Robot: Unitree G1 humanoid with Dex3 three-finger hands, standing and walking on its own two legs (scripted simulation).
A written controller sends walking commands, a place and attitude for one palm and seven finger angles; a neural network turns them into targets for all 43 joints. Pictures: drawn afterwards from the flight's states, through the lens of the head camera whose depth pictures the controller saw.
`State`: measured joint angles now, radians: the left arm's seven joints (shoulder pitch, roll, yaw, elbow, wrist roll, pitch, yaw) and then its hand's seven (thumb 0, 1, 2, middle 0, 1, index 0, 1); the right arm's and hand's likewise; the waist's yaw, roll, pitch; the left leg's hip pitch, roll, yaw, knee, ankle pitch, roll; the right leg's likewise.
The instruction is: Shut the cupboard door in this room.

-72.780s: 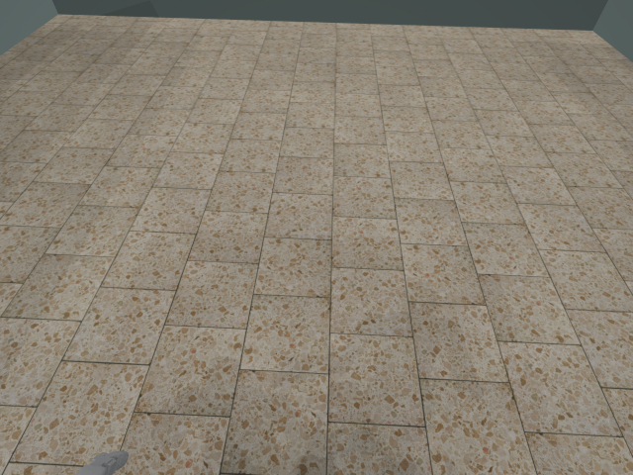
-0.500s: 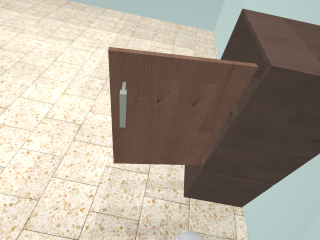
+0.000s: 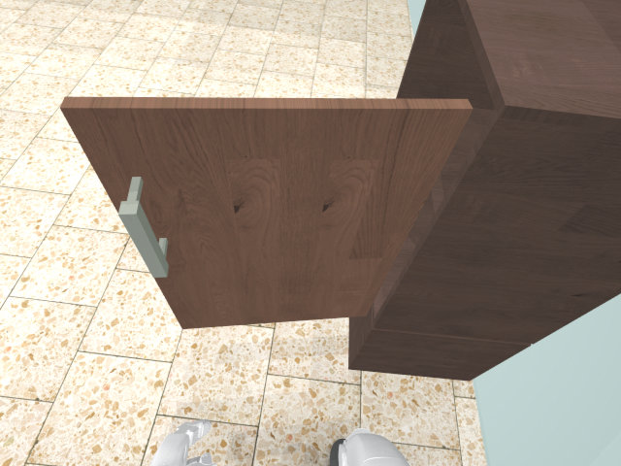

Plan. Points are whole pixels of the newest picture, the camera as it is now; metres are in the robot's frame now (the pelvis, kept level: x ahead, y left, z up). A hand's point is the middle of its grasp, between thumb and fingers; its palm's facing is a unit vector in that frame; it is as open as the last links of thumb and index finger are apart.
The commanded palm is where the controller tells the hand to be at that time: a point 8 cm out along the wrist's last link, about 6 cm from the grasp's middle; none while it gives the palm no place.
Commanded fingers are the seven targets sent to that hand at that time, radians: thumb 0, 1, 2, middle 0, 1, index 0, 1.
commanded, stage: come to a stop and stand still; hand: left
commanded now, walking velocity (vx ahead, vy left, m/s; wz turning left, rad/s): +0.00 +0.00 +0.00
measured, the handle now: (149, 230) +0.40 +0.19 +0.05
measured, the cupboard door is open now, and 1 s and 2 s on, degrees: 100 100 100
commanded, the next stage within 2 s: look again from close up in 1.52 s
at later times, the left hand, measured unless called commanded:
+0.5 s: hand out of the picture +0.01 +0.20 -0.19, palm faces +0.15 -0.96 -0.23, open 7.4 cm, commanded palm none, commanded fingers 0.00 0.90 0.90 -0.20 -0.30 -0.20 -0.30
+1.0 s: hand out of the picture +0.01 +0.17 -0.17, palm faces +0.00 -0.99 -0.17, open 7.4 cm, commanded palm none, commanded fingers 0.00 0.90 0.90 -0.20 -0.30 -0.20 -0.30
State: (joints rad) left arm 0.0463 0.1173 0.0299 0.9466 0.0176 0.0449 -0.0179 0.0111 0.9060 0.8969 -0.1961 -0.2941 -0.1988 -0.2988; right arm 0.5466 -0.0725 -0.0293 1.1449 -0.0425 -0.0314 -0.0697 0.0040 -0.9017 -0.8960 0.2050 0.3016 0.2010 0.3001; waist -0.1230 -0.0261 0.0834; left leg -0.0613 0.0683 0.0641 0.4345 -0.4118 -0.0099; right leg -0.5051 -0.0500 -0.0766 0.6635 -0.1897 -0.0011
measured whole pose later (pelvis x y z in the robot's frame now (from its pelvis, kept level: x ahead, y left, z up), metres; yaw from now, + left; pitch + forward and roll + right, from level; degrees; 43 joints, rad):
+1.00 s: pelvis -0.04 -0.01 +0.01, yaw +0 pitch +1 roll -1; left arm 0.22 0.18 0.05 1.04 0.02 0.05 0.02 0.01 0.91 0.90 -0.20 -0.29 -0.20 -0.30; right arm 0.37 -0.13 -0.03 1.13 -0.04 0.00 -0.05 0.00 -0.91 -0.90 0.20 0.30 0.20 0.30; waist -0.06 -0.02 0.03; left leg -0.22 0.02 0.07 0.37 -0.17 0.04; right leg -0.29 -0.04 0.00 0.71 -0.41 0.03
